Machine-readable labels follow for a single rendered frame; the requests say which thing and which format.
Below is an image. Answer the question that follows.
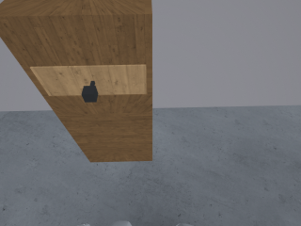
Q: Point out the handle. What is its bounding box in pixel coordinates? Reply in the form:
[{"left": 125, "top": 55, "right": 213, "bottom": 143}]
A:
[{"left": 81, "top": 81, "right": 99, "bottom": 103}]

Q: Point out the cabinet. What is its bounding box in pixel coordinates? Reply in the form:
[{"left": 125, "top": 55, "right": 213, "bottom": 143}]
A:
[{"left": 0, "top": 0, "right": 152, "bottom": 163}]

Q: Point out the drawer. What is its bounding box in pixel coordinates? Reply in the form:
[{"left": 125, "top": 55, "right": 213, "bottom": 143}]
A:
[{"left": 30, "top": 64, "right": 147, "bottom": 96}]

